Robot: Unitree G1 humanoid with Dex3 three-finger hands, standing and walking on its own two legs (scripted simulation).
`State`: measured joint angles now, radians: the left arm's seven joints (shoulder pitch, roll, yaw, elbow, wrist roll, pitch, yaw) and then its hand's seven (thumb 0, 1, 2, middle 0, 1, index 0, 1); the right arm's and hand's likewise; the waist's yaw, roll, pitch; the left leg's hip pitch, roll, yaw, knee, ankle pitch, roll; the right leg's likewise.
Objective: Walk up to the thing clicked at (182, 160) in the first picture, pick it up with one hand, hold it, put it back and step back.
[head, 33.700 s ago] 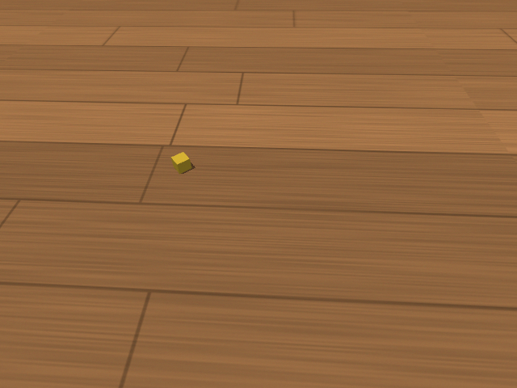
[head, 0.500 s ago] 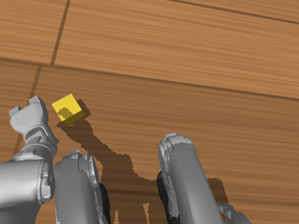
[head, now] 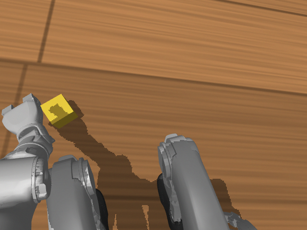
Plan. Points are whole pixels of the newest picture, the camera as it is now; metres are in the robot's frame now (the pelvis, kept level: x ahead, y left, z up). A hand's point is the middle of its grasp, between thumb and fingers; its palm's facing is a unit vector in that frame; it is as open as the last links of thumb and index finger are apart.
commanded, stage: rise first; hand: left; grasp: from above
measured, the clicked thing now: (60, 111) +0.51 +0.23 -0.30
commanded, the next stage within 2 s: approach in 1.68 s
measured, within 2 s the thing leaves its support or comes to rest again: neither
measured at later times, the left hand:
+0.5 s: hand (40, 122) +0.44 +0.25 -0.18, palm faces -0.36 -0.22 -0.91, open 12.7 cm
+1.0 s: hand (41, 118) +0.46 +0.25 -0.19, palm faces -0.36 -0.22 -0.91, open 12.8 cm
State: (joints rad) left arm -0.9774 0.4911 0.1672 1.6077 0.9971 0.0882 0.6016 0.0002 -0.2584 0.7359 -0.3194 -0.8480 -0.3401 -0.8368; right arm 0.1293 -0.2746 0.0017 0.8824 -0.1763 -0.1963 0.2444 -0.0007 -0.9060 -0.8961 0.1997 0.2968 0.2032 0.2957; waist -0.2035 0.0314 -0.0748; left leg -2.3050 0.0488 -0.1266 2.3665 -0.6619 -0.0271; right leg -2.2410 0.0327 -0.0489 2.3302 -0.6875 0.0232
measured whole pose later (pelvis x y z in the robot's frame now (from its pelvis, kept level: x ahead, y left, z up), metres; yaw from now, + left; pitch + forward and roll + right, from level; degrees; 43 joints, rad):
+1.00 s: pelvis +0.00 +0.00 -0.02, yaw -2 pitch +33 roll -7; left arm -1.06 0.59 0.19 1.70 1.04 0.07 0.61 0.00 -0.30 0.77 -0.32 -0.80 -0.32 -0.82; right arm 0.16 -0.30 0.06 0.87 -0.20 -0.22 0.31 0.00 -0.90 -0.90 0.20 0.30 0.20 0.30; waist -0.26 0.02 -0.03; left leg -2.35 0.05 -0.16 2.43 -0.67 -0.03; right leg -2.27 0.04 -0.08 2.37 -0.68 0.03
